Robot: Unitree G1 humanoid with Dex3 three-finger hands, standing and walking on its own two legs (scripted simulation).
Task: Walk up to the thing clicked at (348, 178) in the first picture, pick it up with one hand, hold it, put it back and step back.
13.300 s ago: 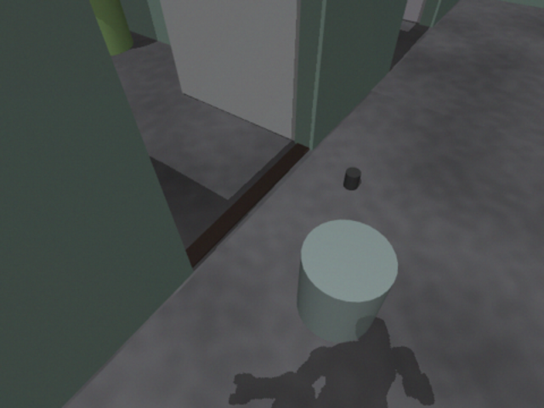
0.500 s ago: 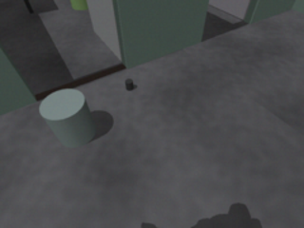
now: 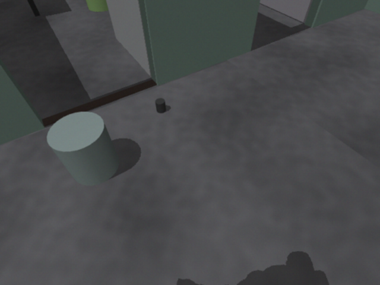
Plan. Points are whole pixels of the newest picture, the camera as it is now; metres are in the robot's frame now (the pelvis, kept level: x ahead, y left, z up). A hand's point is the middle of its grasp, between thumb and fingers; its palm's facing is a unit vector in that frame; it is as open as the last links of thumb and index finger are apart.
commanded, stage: stand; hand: left
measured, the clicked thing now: (160, 105) +1.48 +0.28 -0.74
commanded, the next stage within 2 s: walk up in 1.20 s
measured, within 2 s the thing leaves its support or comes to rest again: neither
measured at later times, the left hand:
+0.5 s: hand out of the picture +0.08 +0.25 -0.16, palm faces +0.00 -0.94 -0.35, open 7.4 cm
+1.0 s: hand out of the picture +0.07 +0.26 -0.16, palm faces -0.01 -0.94 -0.35, open 7.4 cm
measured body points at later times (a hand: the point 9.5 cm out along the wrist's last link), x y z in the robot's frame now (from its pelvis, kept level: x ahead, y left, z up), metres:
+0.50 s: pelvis +0.00 +0.00 +0.00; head +0.02 +0.00 +0.45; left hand +0.08 +0.30 -0.13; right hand +0.08 -0.30 -0.14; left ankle +0.00 +0.14 -0.75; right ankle -0.03 -0.12 -0.75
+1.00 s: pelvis +0.00 +0.00 +0.00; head +0.01 +0.00 +0.45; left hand +0.07 +0.30 -0.13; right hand +0.08 -0.30 -0.14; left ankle +0.00 +0.14 -0.75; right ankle -0.03 -0.12 -0.75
